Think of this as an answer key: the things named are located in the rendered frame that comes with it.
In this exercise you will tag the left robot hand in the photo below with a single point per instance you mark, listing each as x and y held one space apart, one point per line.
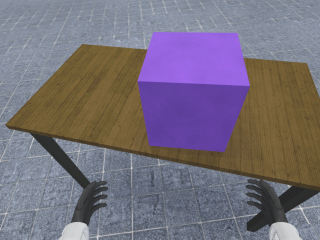
85 206

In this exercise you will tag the right robot hand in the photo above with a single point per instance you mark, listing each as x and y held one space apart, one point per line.
271 206

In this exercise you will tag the left robot forearm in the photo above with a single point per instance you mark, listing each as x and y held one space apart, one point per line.
75 231

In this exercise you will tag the table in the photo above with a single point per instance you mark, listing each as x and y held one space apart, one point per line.
94 99

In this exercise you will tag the right robot forearm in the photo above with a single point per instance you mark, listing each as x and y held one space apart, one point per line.
283 231

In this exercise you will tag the carton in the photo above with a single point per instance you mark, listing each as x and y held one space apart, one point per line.
192 87

